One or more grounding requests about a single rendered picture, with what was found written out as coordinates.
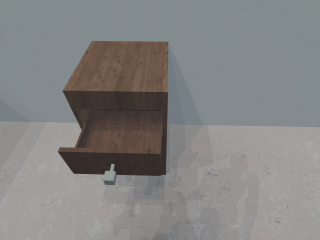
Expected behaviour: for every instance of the drawer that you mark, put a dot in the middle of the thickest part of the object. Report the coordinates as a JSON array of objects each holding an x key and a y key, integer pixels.
[{"x": 129, "y": 139}]

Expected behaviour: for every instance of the handle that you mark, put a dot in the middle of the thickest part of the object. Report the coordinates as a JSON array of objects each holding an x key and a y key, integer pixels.
[{"x": 110, "y": 177}]

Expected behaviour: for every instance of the cabinet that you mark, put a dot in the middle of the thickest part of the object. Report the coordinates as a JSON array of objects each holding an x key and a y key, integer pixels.
[{"x": 121, "y": 75}]

